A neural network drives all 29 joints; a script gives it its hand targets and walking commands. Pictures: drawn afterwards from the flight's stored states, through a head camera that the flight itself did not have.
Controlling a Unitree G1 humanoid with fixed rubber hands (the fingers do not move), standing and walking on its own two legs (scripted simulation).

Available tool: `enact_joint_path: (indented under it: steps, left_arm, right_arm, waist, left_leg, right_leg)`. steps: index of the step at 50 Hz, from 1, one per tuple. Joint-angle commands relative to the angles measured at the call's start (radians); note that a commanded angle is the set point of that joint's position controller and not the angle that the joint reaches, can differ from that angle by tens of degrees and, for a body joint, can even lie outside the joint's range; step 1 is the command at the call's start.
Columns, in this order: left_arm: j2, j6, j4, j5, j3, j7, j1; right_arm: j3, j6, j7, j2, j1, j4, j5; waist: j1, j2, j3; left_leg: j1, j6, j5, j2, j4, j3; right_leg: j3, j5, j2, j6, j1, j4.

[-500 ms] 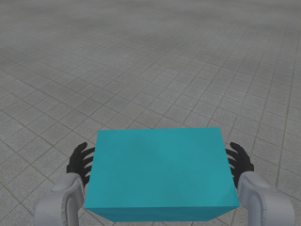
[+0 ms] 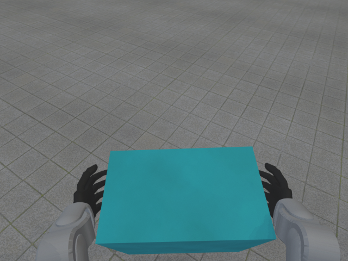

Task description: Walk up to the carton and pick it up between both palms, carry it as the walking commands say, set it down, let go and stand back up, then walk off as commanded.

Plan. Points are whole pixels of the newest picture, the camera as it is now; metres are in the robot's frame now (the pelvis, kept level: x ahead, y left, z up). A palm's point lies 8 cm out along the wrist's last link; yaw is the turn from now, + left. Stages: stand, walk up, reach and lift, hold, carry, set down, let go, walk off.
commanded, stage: carry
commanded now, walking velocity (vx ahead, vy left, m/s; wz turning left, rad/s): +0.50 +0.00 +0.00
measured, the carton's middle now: (182, 207) +0.27 +0.00 +0.00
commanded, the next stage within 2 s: none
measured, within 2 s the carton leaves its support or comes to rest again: neither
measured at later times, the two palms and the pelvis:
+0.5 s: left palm (123, 116) +0.46 +0.15 +0.11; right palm (262, 118) +0.48 -0.22 +0.09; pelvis +0.23 -0.04 +0.00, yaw +2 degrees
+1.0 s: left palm (125, 110) +0.54 +0.16 +0.06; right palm (247, 111) +0.55 -0.21 +0.05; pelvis +0.29 -0.02 +0.00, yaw +1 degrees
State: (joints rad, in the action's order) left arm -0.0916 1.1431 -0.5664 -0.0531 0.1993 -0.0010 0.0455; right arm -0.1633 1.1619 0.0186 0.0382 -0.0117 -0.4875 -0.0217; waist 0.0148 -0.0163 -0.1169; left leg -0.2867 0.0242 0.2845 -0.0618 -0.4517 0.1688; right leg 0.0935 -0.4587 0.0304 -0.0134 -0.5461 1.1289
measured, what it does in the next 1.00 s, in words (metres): walks ahead: right foot, then left foot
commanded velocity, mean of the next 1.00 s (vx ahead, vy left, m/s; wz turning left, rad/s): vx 0.01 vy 0.00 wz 0.00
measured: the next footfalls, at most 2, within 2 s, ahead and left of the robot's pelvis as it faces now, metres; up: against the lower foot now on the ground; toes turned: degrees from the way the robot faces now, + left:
right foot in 0.24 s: +0.30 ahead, -0.10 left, +0.00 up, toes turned -4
left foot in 0.60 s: +0.30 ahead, +0.09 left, +0.00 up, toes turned +8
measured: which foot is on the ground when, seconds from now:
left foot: down 0.00-0.24, up 0.26-0.58, down 0.60-1.00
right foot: up 0.00-0.22, down 0.24-1.00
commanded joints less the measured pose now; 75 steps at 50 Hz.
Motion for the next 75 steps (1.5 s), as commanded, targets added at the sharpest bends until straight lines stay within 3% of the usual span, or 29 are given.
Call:
enact_joint_path:
  steps: [1, 3, 5, 6, 7, 10, 12, 13, 14, 16, 21, 24, 25, 28, 29, 32, 33, 36, 37, 40, 45, 47, 54, 55, 65, 66, 69, 71, 75]
  left_arm:
    - [-0.706, -0.008, -0.183, 0.299, -0.83, -0.051, -0.354]
    - [-0.656, -0.006, -0.075, 0.254, -0.79, -0.059, -0.383]
    - [-0.568, -0.024, 0.059, 0.197, -0.726, -0.063, -0.39]
    - [-0.65, -0.03, -0.111, 0.248, -0.811, -0.056, -0.384]
    - [-0.507, -0.054, 0.199, 0.138, -0.658, -0.062, -0.372]
    - [-0.654, -0.106, -0.016, 0.233, -0.769, -0.072, -0.42]
    - [-0.691, -0.061, -0.242, 0.317, -0.836, -0.059, -0.474]
    - [-0.675, -0.031, -0.14, 0.315, -0.779, -0.061, -0.387]
    - [-0.666, -0.014, -0.114, 0.308, -0.769, -0.062, -0.286]
    - [-0.656, -0.016, -0.138, 0.295, -0.762, -0.08, -0.328]
    - [-0.648, 0.024, -0.132, 0.285, -0.767, -0.094, -0.343]
    - [-0.644, 0.036, -0.126, 0.286, -0.75, -0.087, -0.372]
    - [-0.644, 0.047, -0.112, 0.281, -0.759, -0.08, -0.338]
    - [-0.564, 0.034, 0.078, 0.216, -0.662, -0.086, -0.299]
    - [-0.653, 0.02, -0.1, 0.272, -0.744, -0.088, -0.391]
    - [-0.393, -0.093, 0.387, 0.057, -0.519, -0.097, -0.409]
    - [-0.488, -0.137, 0.221, 0.11, -0.619, -0.096, -0.495]
    - [-0.68, -0.184, 0.102, 0.204, -0.71, -0.105, -0.591]
    - [-0.596, -0.214, 0.349, 0.11, -0.574, -0.111, -0.574]
    - [-0.668, -0.237, 0.076, 0.212, -0.702, -0.099, -0.525]
    - [-0.522, -0.239, 0.446, 0.084, -0.534, -0.112, -0.41]
    - [-0.587, -0.26, 0.208, 0.161, -0.632, -0.114, -0.448]
    - [-0.502, -0.304, 0.452, 0.064, -0.529, -0.116, -0.42]
    - [-0.573, -0.308, 0.303, 0.133, -0.603, -0.113, -0.412]
    - [-0.521, -0.371, 0.45, 0.078, -0.534, -0.129, -0.513]
    - [-0.618, -0.369, 0.173, 0.19, -0.663, -0.124, -0.569]
    - [-0.534, -0.356, 0.475, 0.089, -0.547, -0.129, -0.427]
    - [-0.614, -0.37, 0.233, 0.173, -0.656, -0.13, -0.526]
    - [-0.572, -0.36, 0.466, 0.088, -0.566, -0.133, -0.44]
  right_arm:
    - [0.776, -0.029, -0.096, 0.779, -0.285, -0.187, 0.316]
    - [0.722, -0.03, -0.099, 0.693, -0.319, -0.104, 0.249]
    - [0.622, -0.05, -0.107, 0.606, -0.274, 0.071, 0.176]
    - [0.741, -0.054, -0.114, 0.697, -0.341, -0.146, 0.268]
    - [0.581, -0.085, -0.117, 0.539, -0.322, 0.144, 0.148]
    - [0.729, -0.136, -0.111, 0.68, -0.443, -0.137, 0.245]
    - [0.817, -0.079, -0.096, 0.762, -0.417, -0.264, 0.307]
    - [0.814, -0.054, -0.079, 0.735, -0.439, -0.273, 0.304]
    - [0.816, -0.036, -0.073, 0.725, -0.316, -0.232, 0.286]
    - [0.827, -0.033, -0.078, 0.74, -0.376, -0.228, 0.286]
    - [0.825, 0.009, -0.075, 0.754, -0.363, -0.193, 0.27]
    - [0.815, 0.03, -0.064, 0.746, -0.415, -0.208, 0.283]
    - [0.796, 0.034, -0.065, 0.732, -0.357, -0.193, 0.268]
    - [0.724, 0.022, -0.073, 0.667, -0.37, -0.042, 0.225]
    - [0.8, 0.008, -0.077, 0.749, -0.47, -0.228, 0.291]
    - [0.49, -0.107, -0.118, 0.467, -0.39, 0.352, 0.061]
    - [0.567, -0.153, -0.131, 0.552, -0.482, 0.185, 0.128]
    - [0.657, -0.202, -0.135, 0.727, -0.544, 0.048, 0.19]
    - [0.532, -0.231, -0.145, 0.64, -0.532, 0.277, 0.104]
    - [0.66, -0.255, -0.131, 0.727, -0.496, 0.019, 0.205]
    - [0.514, -0.258, -0.137, 0.57, -0.433, 0.351, 0.073]
    - [0.618, -0.282, -0.136, 0.643, -0.464, 0.121, 0.15]
    - [0.499, -0.321, -0.151, 0.562, -0.394, 0.394, 0.056]
    - [0.588, -0.329, -0.147, 0.613, -0.456, 0.194, 0.13]
    - [0.502, -0.388, -0.17, 0.591, -0.483, 0.386, 0.07]
    - [0.608, -0.383, -0.161, 0.692, -0.491, 0.144, 0.159]
    - [0.522, -0.378, -0.155, 0.598, -0.428, 0.369, 0.077]
    - [0.582, -0.386, -0.155, 0.667, -0.453, 0.177, 0.129]
    - [0.541, -0.386, -0.168, 0.596, -0.484, 0.314, 0.088]
  waist:
    - [-0.003, 0.237, -0.173]
    - [-0.005, 0.113, -0.058]
    - [0.001, 0.18, -0.03]
    - [-0.005, 0.203, -0.046]
    - [-0.003, 0.16, -0.039]
    - [-0.036, 0.114, -0.2]
    - [-0.048, -0.093, -0.292]
    - [-0.041, -0.229, -0.28]
    - [-0.037, -0.195, -0.327]
    - [-0.022, -0.072, -0.27]
    - [-0.018, -0.13, -0.112]
    - [-0.022, -0.215, -0.145]
    - [-0.022, -0.131, -0.187]
    - [-0.013, -0.142, -0.23]
    - [-0.015, -0.075, -0.244]
    - [-0.018, 0.106, -0.265]
    - [-0.029, 0.196, -0.24]
    - [-0.024, 0.07, -0.201]
    - [-0.022, 0.045, -0.214]
    - [-0.019, 0.066, -0.288]
    - [-0.023, -0.044, -0.239]
    - [-0.021, 0.015, -0.255]
    - [-0.019, -0.033, -0.247]
    - [-0.022, -0.001, -0.278]
    - [-0.015, 0.02, -0.211]
    - [-0.014, 0.032, -0.265]
    - [-0.016, -0.011, -0.242]
    - [-0.016, 0.026, -0.224]
    - [-0.019, 0.008, -0.217]
  left_leg:
    - [0.555, 0.117, -0.566, -0.252, 0.18, -0.25]
    - [0.291, 0.088, -0.451, -0.212, 0.27, -0.125]
    - [0.269, 0.079, -0.549, -0.171, 0.254, -0.063]
    - [0.347, 0.059, -0.719, -0.144, 0.212, -0.042]
    - [0.307, 0.059, -0.804, -0.141, 0.169, -0.042]
    - [0.305, -0.013, -0.818, -0.085, -0.194, 0.044]
    - [-0.018, -0.024, -0.376, -0.011, -0.485, 0.013]
    - [-0.194, -0.044, 0.24, 0.114, -0.734, -0.038]
    - [-0.245, -0.027, 0.265, 0.093, -0.831, -0.122]
    - [-0.158, -0.009, 0.183, 0.039, -0.729, -0.202]
    - [0.003, -0.047, 0.184, 0.06, -0.33, -0.093]
    - [0.011, -0.046, 0.153, 0.079, -0.091, -0.072]
    - [0.033, -0.052, 0.06, 0.069, -0.022, -0.039]
    - [0.099, -0.05, -0.119, 0.005, 0.076, -0.072]
    - [0.092, -0.038, -0.219, -0.012, 0.11, -0.078]
    - [0.295, 0.022, -0.782, -0.148, 0.007, -0.216]
    - [0.292, 0.025, -0.79, -0.159, -0.002, -0.189]
    - [0.144, 0.001, -0.341, -0.107, 0.04, -0.206]
    - [0.125, -0.006, -0.344, -0.105, 0.034, -0.202]
    - [0.158, -0.015, -0.406, -0.077, 0.004, -0.17]
    - [0.14, -0.002, -0.414, -0.068, -0.047, -0.145]
    - [0.139, -0.011, -0.35, -0.059, -0.039, -0.147]
    - [0.165, -0.009, -0.443, -0.073, -0.037, -0.155]
    - [0.184, -0.007, -0.448, -0.071, -0.039, -0.145]
    - [0.157, -0.01, -0.346, -0.071, 0.028, -0.184]
    - [0.185, -0.012, -0.415, -0.077, -0.003, -0.177]
    - [0.168, -0.002, -0.338, -0.072, -0.01, -0.171]
    - [0.147, -0.017, -0.371, -0.065, -0.007, -0.149]
    - [0.158, -0.008, -0.342, -0.07, 0.016, -0.176]
  right_leg:
    - [-0.045, 0.073, 0.062, -0.001, -0.263, -0.227]
    - [0.044, 0.263, 0.045, 0.007, -0.073, -0.414]
    - [0.1, 0.362, -0.002, 0.008, 0.013, -0.506]
    - [0.115, 0.369, -0.021, 0.012, -0.001, -0.528]
    - [0.149, 0.377, -0.061, 0.015, 0.053, -0.546]
    - [0.138, 0.581, -0.094, 0.037, 0.36, -0.767]
    - [-0.008, 0.959, 0.058, 0.085, 0.747, -0.65]
    - [-0.36, 1.145, 0.296, 0.196, 0.789, -0.717]
    - [-0.44, 1.043, 0.35, 0.276, 0.812, -0.748]
    - [-0.351, 0.853, 0.282, 0.202, 0.612, -0.809]
    - [-0.221, 0.51, 0.19, 0.115, 0.389, -0.92]
    - [-0.188, 0.886, 0.189, 0.146, 0.489, -0.804]
    - [-0.142, 0.999, 0.181, 0.141, 0.527, -0.743]
    - [-0.106, 0.872, 0.133, 0.09, 0.509, -0.683]
    - [-0.086, 0.915, 0.144, 0.082, 0.534, -0.638]
    - [-0.065, 0.309, 0.038, 0.053, 0.266, -0.59]
    - [-0.059, 0.211, 0.048, 0.043, 0.237, -0.622]
    - [-0.118, 0.287, 0.066, 0.054, 0.326, -0.703]
    - [-0.106, 0.343, 0.069, 0.052, 0.355, -0.689]
    - [-0.102, 0.529, 0.092, 0.059, 0.404, -0.652]
    - [-0.13, 0.703, 0.122, 0.05, 0.385, -0.695]
    - [-0.127, 0.718, 0.119, 0.053, 0.428, -0.673]
    - [-0.115, 0.654, 0.103, 0.055, 0.393, -0.672]
    - [-0.121, 0.694, 0.113, 0.06, 0.404, -0.654]
    - [-0.12, 0.488, 0.096, 0.054, 0.375, -0.668]
    - [-0.105, 0.538, 0.101, 0.055, 0.395, -0.669]
    - [-0.118, 0.512, 0.099, 0.065, 0.378, -0.702]
    - [-0.106, 0.608, 0.109, 0.061, 0.391, -0.67]
    - [-0.109, 0.464, 0.092, 0.059, 0.364, -0.683]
